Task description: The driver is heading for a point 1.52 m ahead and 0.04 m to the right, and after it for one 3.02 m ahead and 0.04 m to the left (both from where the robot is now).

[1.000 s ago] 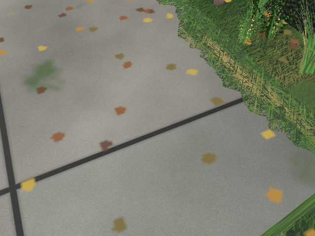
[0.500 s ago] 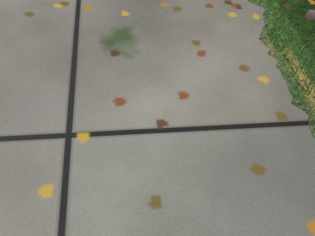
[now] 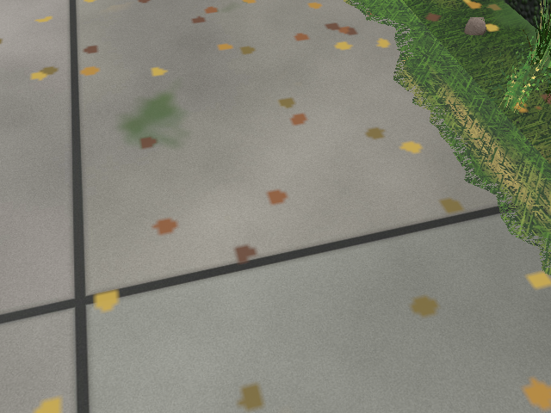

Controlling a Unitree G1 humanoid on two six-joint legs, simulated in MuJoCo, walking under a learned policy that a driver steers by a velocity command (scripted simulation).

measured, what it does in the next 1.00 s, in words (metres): walks ahead: right foot, then left foot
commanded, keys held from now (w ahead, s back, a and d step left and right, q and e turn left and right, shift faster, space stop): w+e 0.22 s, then w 0.06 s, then w+q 0.72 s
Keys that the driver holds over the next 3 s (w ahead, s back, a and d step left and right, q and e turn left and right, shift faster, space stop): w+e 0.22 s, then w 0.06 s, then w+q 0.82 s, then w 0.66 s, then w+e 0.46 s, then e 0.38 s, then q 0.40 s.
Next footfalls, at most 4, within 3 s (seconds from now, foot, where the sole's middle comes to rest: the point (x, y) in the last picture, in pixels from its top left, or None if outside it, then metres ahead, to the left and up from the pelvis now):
0.28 right None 0.24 -0.20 -0.77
0.84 left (300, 384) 0.58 -0.05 -0.77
1.30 right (355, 280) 0.88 -0.22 -0.77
1.84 left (246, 225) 1.09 0.09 -0.77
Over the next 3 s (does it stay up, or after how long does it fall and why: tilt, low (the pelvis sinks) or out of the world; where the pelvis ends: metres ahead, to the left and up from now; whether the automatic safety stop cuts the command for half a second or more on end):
stays up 1.35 -0.02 0.00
